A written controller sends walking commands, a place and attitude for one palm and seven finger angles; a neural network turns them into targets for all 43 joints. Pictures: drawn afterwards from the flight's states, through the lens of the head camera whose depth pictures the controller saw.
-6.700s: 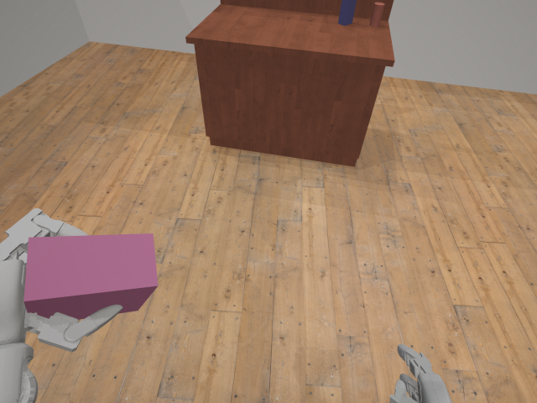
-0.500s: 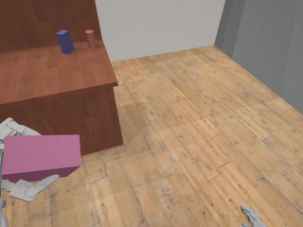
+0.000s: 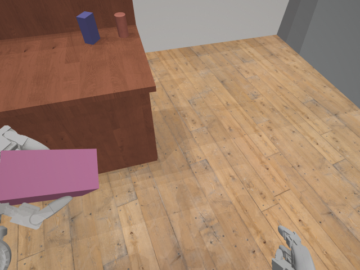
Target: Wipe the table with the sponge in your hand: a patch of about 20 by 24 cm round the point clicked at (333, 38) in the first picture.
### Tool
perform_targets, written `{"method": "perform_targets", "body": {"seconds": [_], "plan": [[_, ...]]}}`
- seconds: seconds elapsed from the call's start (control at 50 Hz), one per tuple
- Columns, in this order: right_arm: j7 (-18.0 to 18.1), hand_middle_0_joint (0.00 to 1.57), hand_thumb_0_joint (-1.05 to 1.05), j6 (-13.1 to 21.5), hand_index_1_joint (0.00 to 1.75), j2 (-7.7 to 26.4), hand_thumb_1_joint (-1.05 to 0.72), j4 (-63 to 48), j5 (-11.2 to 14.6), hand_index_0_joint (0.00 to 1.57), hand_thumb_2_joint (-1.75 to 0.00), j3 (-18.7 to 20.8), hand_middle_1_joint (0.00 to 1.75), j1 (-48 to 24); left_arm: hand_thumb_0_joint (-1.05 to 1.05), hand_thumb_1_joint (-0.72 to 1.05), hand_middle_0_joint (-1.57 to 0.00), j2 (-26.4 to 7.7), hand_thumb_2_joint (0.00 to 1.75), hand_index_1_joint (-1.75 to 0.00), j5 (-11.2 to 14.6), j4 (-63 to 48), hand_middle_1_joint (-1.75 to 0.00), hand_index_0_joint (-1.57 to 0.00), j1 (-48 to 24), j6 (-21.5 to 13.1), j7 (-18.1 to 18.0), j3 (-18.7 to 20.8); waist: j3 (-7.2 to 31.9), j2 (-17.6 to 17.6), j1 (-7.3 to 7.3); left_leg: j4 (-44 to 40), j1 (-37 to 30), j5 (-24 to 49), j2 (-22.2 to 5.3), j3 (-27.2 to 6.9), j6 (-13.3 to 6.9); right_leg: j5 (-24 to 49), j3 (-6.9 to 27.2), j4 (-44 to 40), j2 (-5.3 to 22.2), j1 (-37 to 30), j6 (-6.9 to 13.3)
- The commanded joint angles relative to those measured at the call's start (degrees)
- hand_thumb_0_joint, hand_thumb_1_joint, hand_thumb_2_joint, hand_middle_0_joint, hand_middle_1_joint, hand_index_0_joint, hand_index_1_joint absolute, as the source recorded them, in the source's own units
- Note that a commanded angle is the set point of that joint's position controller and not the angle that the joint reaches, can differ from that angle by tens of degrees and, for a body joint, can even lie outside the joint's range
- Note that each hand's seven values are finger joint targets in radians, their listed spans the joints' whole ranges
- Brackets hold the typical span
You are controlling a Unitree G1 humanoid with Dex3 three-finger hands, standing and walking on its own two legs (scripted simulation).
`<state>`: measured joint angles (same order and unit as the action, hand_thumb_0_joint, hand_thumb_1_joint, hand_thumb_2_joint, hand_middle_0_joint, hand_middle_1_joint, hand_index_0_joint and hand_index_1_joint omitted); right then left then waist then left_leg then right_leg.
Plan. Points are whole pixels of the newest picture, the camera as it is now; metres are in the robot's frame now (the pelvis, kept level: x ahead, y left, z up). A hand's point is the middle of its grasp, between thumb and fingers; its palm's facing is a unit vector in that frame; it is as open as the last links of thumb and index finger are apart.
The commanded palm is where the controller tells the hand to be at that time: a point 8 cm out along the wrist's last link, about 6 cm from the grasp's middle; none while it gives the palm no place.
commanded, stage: take the last steps up to it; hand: left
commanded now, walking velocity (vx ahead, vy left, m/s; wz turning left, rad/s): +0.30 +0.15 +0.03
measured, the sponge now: (63, 176) +0.23 +0.21 +0.16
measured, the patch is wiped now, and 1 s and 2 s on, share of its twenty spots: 0.00 0.00 0.00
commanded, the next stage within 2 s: come to a stop and stand still in 1.60 s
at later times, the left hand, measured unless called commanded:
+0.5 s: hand (48, 126) +0.32 +0.27 +0.17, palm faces +0.37 -0.80 -0.47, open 10.4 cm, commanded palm +0.26 +0.32 +0.19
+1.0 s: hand (45, 83) +0.43 +0.32 +0.18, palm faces +0.39 -0.77 -0.50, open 10.4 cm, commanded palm +0.37 +0.37 +0.19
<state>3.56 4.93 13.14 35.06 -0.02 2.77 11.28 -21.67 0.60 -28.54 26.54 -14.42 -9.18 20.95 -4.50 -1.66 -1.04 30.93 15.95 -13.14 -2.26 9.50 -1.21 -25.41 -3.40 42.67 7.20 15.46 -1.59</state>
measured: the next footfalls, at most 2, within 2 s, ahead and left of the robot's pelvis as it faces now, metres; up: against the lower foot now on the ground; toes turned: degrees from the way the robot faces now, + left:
right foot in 0.24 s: +0.13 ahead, -0.09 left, +0.00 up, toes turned -10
left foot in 0.60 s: +0.24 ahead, +0.20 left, +0.00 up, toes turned +10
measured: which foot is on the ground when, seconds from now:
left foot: down 0.00-0.26, up 0.28-0.58, down 0.60-0.94, up 0.96-1.00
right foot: up 0.00-0.22, down 0.24-0.60, up 0.62-0.90, down 0.92-1.00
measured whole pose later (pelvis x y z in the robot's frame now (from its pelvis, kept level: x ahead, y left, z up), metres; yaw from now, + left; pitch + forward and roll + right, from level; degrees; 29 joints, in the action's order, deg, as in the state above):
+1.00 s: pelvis +0.21 +0.09 +0.00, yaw +1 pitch +0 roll +1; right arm 2.3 5.5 10.1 38.7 0.0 -0.8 11.8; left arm -21.9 1.1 -26.3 26.6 -13.3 -7.5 20.1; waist -2.4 3.3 -1.0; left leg 51.1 21.3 -24.1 -2.0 5.7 0.0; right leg -18.6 -10.4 37.2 3.1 18.2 3.5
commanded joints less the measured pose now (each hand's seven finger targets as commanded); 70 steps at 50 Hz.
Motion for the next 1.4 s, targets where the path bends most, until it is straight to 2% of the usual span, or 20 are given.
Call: {"method": "perform_targets", "body": {"seconds": [0.0, 0.08, 0.18, 0.2, 0.24, 0.26, 0.38, 0.54, 0.58, 0.62, 0.72, 0.86, 0.88, 0.92, 0.94, 1.0, 1.06, 1.22, 1.3, 1.38], "plan": [[-0.2, 0.2, 0.0, 4.0, 0.3, 4.9, -0.9, -7.4, 0.3, 0.2, -0.9, 1.4, 0.3, -3.1, 0.0, 0.1, -1.2, -10.6, 1.3, -1.6, 0.2, -14.1, -1.6, -1.2, -5.8, -3.8, -0.9, 6.6, 9.3, 15.1, 1.85, -12.7, -15.9, 10.3, -19.8, -27.8, -14.8, -8.4, 2.3, 23.0, -1.2, 21.5, 0.6], [-0.9, 0.2, 0.0, 5.3, 0.3, 5.0, -0.9, -6.9, 0.9, 0.2, -0.9, 1.0, 0.3, -3.6, 0.0, 0.1, -1.2, -9.4, 1.3, -1.6, 0.7, -18.4, -1.6, -1.2, -0.7, -3.6, -0.6, 6.4, 9.7, 15.2, 0.75, -11.7, -9.6, 13.0, -13.0, -13.1, -9.8, 0.4, -3.4, 9.4, -2.1, 12.3, 0.1], [-0.1, 0.2, 0.0, 4.8, 0.3, 4.9, -0.9, -6.3, 0.6, 0.2, -0.9, 0.3, 0.3, -3.5, 0.0, 0.1, -1.2, -9.7, 1.3, -1.6, 1.0, -10.6, -1.6, -1.2, 0.3, -2.3, -0.7, 7.7, 10.1, 10.5, 0.46, -4.4, -1.2, 5.5, -10.8, -8.0, -5.3, 7.7, -7.4, -11.9, -5.0, -5.4, 0.6], [0.1, 0.2, 0.0, 4.2, 0.3, 4.6, -0.9, -6.1, 0.7, 0.2, -0.9, 0.4, 0.3, -3.7, 0.0, 0.1, -1.2, -9.3, 1.3, -1.6, 0.8, -9.3, -1.6, -1.2, -1.0, -2.2, -0.6, 7.3, 10.7, 5.4, 0.28, 3.2, 3.8, 3.2, -9.1, -6.7, -4.2, 10.2, -3.3, -17.0, -2.5, -11.4, 2.1], [-0.4, 0.2, 0.0, 3.5, 0.3, 3.4, -0.9, -7.8, 0.6, 0.2, -0.9, 0.0, 0.3, -5.4, 0.0, 0.1, -1.2, -12.8, 1.3, -1.6, 1.1, -6.5, -1.6, -1.2, -2.3, -2.3, -0.7, 10.4, 10.7, -16.1, -0.3, 31.4, 25.4, -17.5, 1.6, -3.5, 0.5, 19.7, 34.0, -25.8, 19.4, -22.0, 13.0], [-1.2, 0.2, 0.0, 3.4, 0.3, 4.9, -0.9, -6.5, 0.5, 0.2, -0.9, 1.2, 0.3, -3.8, 0.0, 0.1, -1.2, -11.2, 1.3, -1.6, 1.9, -6.5, -1.6, -1.2, -4.4, -2.7, -0.2, 9.0, 10.1, -14.2, 0.51, 39.4, 25.9, -15.4, -0.5, -10.5, 1.7, 16.0, 35.5, -27.4, 21.3, -19.0, 13.8], [-1.4, 0.2, 0.0, 1.3, 0.3, 4.0, -0.9, -6.1, 0.0, 0.2, -0.9, -0.2, 0.3, -5.8, 0.0, 0.1, -1.2, -10.4, 1.3, -1.6, 0.4, -11.4, -1.6, -1.2, -4.3, -5.1, 0.2, 7.0, 7.0, -4.7, 1.51, 27.4, 18.1, -4.8, -4.6, -8.2, 2.6, 32.0, 5.8, -24.1, 12.9, -8.3, 8.9], [0.0, 0.2, 0.0, 2.7, 0.3, 3.5, -0.9, -8.9, -0.2, 0.2, -0.9, 1.3, 0.3, -3.0, 0.0, 0.1, -1.2, -10.8, 1.3, -1.6, 0.3, -15.6, -1.6, -1.2, -3.5, -4.0, -2.0, 8.5, 10.5, -1.9, 0.95, -4.8, -6.5, 2.1, 1.0, 2.6, 1.2, 18.4, 1.1, -13.6, 6.7, -5.5, 5.5], [0.1, 0.2, 0.0, 2.7, 0.3, 7.0, -0.9, -9.3, 0.6, 0.2, -0.9, 2.8, 0.3, -1.5, 0.0, 0.1, -1.2, -8.7, 1.3, -1.6, 0.6, -16.2, -1.6, -1.2, -4.5, -4.5, -1.7, 6.8, 13.1, 19.5, 2.34, -8.9, -19.2, 11.8, -13.1, -17.6, -4.5, 1.0, -5.4, 10.9, -2.1, 9.8, 0.9], [-0.3, 0.2, 0.0, 3.6, 0.3, 5.6, -0.9, -8.6, 0.2, 0.2, -0.9, 1.9, 0.3, -2.8, 0.0, 0.1, -1.2, -12.8, 1.3, -1.6, 0.2, -12.7, -1.6, -1.2, -5.1, -5.1, -1.4, 9.4, 12.3, 19.5, 1.78, -14.3, -13.9, 7.0, -21.6, -31.9, -13.3, -11.9, 0.9, 28.4, -2.8, 18.5, 1.1], [-1.2, 0.2, 0.0, 5.5, 0.3, 4.6, -0.9, -7.2, 1.0, 0.2, -0.9, 1.4, 0.3, -3.1, 0.0, 0.1, -1.2, -8.8, 1.3, -1.6, 1.4, -17.9, -1.6, -1.2, -0.1, -4.5, 0.0, 6.8, 11.0, 15.6, 1.03, -12.7, -8.4, 10.4, -13.9, -14.9, -10.3, -0.3, -1.6, 18.5, -1.1, 16.8, -0.1], [0.2, 0.2, 0.0, 4.7, 0.3, 4.6, -0.9, -6.4, 0.5, 0.2, -0.9, 0.0, 0.3, -3.1, 0.0, 0.1, -1.2, -9.4, 1.3, -1.6, 1.4, -10.4, -1.6, -1.2, -0.9, -1.7, -0.3, 7.5, 11.5, 9.5, 0.68, -6.8, -2.3, 2.8, -12.2, -8.9, -5.4, 6.0, -7.1, -11.1, -5.1, -2.9, 0.2], [0.4, 0.2, 0.0, 4.2, 0.3, 4.7, -0.9, -6.5, 0.4, 0.2, -0.9, -0.2, 0.3, -3.7, 0.0, 0.1, -1.2, -9.6, 1.3, -1.6, 0.9, -9.4, -1.6, -1.2, -2.5, -1.4, -0.3, 7.4, 11.3, 6.9, 0.54, -2.1, 2.5, -1.1, -10.5, -7.2, -4.1, 8.4, -4.1, -15.4, -3.4, -8.0, 1.4], [0.1, 0.2, 0.0, 3.4, 0.3, 3.0, -0.9, -7.1, 0.2, 0.2, -0.9, -0.8, 0.3, -3.9, 0.0, 0.1, -1.2, -12.4, 1.3, -1.6, 0.7, -6.7, -1.6, -1.2, -4.4, -1.4, -0.6, 9.1, 9.9, -13.9, 0.62, 21.8, 21.3, -15.9, 0.6, -1.4, 0.5, 8.7, 29.4, -26.5, 16.0, -17.0, 11.1], [-0.6, 0.2, 0.0, 3.6, 0.3, 4.7, -0.9, -6.8, 0.4, 0.2, -0.9, 0.3, 0.3, -3.9, 0.0, 0.1, -1.2, -11.4, 1.3, -1.6, 1.8, -5.2, -1.6, -1.2, -5.5, -1.2, -0.3, 8.6, 8.9, -16.8, -0.05, 33.0, 24.5, -15.5, 0.1, -7.6, 1.7, 8.6, 35.4, -28.9, 19.8, -16.2, 12.8], [-1.2, 0.2, 0.0, 2.7, 0.3, 3.7, -0.9, -5.6, 0.3, 0.2, -0.9, -1.0, 0.3, -5.4, 0.0, 0.1, -1.2, -10.8, 1.3, -1.6, 1.2, -9.3, -1.6, -1.2, -7.4, -3.0, 0.1, 7.2, 6.0, -4.2, 0.71, 39.2, 25.8, -9.2, -3.0, -10.9, 2.9, 22.8, 19.5, -25.9, 16.1, -13.6, 12.1], [-1.1, 0.2, 0.0, 1.9, 0.3, 3.8, -0.9, -6.1, -0.2, 0.2, -0.9, -0.8, 0.3, -5.2, 0.0, 0.1, -1.2, -9.8, 1.3, -1.6, 0.2, -10.3, -1.6, -1.2, -4.0, -4.0, -0.1, 6.3, 7.6, -4.6, 1.14, 26.6, 19.3, -5.7, -3.4, -7.3, 2.8, 40.0, 6.2, -22.7, 12.2, -11.8, 9.4], [0.0, 0.2, 0.0, 1.9, 0.3, 3.5, -0.9, -9.6, -0.2, 0.2, -0.9, 0.9, 0.3, -2.8, 0.0, 0.1, -1.2, -10.4, 1.3, -1.6, 0.7, -14.7, -1.6, -1.2, -2.6, -3.2, -2.1, 8.0, 11.5, -4.3, 0.98, -4.9, -4.9, 3.4, 1.1, 1.8, 1.6, 25.5, 2.0, -14.5, 6.6, -8.2, 6.2], [0.3, 0.2, 0.0, 2.4, 0.3, 5.5, -0.9, -9.5, 0.1, 0.2, -0.9, 1.3, 0.3, -2.6, 0.0, 0.1, -1.2, -12.1, 1.3, -1.6, 0.5, -12.0, -1.6, -1.2, -4.4, -4.4, -1.6, 8.5, 12.6, 19.6, 1.6, -14.1, -14.8, 11.5, -21.9, -30.7, -11.5, -12.5, 0.4, 24.0, -4.5, 15.6, 1.4], [-0.7, 0.2, 0.0, 3.4, 0.3, 5.1, -0.9, -8.3, 0.8, 0.2, -0.9, 1.2, 0.3, -3.4, 0.0, 0.1, -1.2, -10.1, 1.3, -1.6, 1.1, -18.3, -1.6, -1.2, -2.2, -3.6, -0.4, 7.0, 11.1, 14.6, 0.85, -11.3, -11.9, 16.4, -15.8, -16.3, -10.2, -1.9, -0.2, 19.1, -1.7, 17.4, 0.2]]}}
